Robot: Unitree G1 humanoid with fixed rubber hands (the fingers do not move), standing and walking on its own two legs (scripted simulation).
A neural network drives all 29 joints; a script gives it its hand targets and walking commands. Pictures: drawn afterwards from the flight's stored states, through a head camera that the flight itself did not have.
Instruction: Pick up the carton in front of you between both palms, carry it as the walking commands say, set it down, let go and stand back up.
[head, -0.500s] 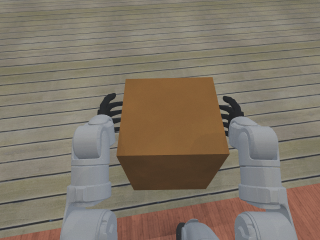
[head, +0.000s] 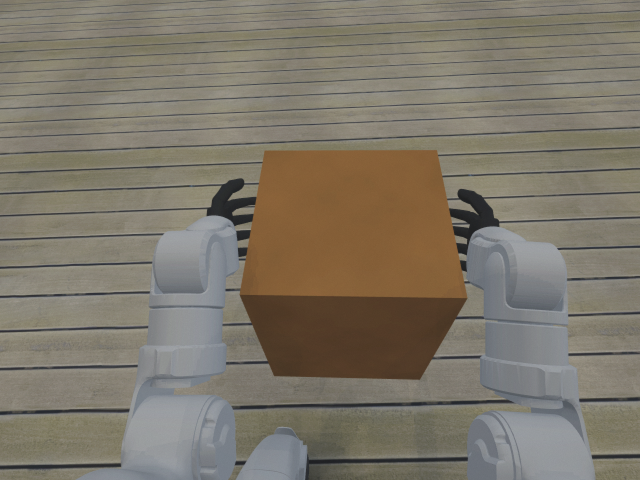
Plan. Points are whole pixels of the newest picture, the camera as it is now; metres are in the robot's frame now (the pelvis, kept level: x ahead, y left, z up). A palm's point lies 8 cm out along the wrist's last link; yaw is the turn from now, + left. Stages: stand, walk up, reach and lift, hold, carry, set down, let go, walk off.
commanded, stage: carry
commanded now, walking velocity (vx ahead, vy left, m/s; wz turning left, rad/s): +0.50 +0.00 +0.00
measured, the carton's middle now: (347, 273) +0.37 +0.02 +0.03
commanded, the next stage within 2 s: none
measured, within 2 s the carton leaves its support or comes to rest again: neither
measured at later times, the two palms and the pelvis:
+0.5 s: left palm (276, 106) +0.65 +0.16 +0.09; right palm (460, 114) +0.64 -0.14 +0.10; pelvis +0.29 +0.02 -0.01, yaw -1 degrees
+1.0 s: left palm (302, 44) +0.88 +0.15 +0.09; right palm (450, 50) +0.89 -0.15 +0.08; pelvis +0.60 -0.01 +0.00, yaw +1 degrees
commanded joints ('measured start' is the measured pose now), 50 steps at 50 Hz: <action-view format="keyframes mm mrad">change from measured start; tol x32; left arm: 1 -624 -1097 -663 -57 -446 18 -282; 38 -527 -1137 -651 -199 -379 80 -269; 50 0 -1086 -772 -413 -315 60 -328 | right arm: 1 -674 1012 650 -42 346 -59 185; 36 -687 1076 682 -122 446 3 259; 50 -105 1100 819 -380 326 -29 256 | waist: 1 50 -111 -352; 7 -139 285 -630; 50 -54 -160 -276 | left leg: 1 21 -79 102 -211 121 25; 5 620 -49 107 -360 260 68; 7 1175 391 -498 -188 605 306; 9 1058 304 -531 -321 66 286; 13 764 228 -348 -419 -28 192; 30 876 114 30 -205 697 56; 34 25 -78 -17 493 -478 -29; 50 105 7 125 -177 -12 -46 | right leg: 1 368 -177 143 13 820 -46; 5 103 -143 34 345 724 40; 7 -471 23 73 874 -319 137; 27 -513 -68 -67 84 247 107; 31 31 -39 -119 -158 352 61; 33 588 -487 499 -68 485 -120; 50 341 -285 35 -269 629 -2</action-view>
